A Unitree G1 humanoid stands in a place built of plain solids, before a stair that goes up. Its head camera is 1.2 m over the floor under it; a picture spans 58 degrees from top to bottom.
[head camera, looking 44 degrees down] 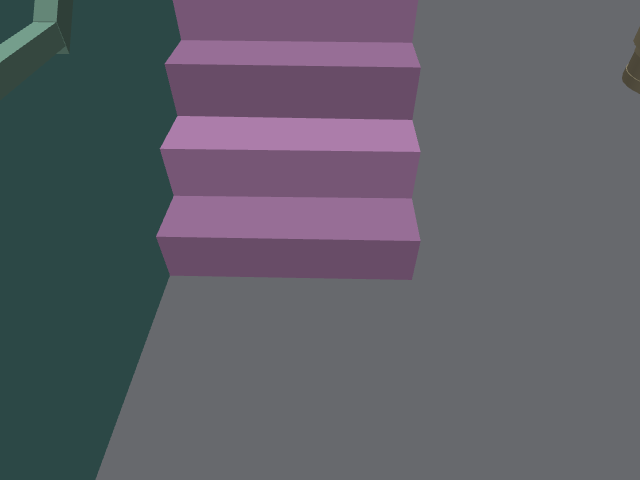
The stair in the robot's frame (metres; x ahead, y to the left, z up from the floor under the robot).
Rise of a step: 0.20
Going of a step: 0.23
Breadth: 0.89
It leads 1 degrees to the right of straight ahead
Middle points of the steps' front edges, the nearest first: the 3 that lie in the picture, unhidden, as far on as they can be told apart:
1.04 0.11 0.20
1.27 0.10 0.40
1.49 0.10 0.60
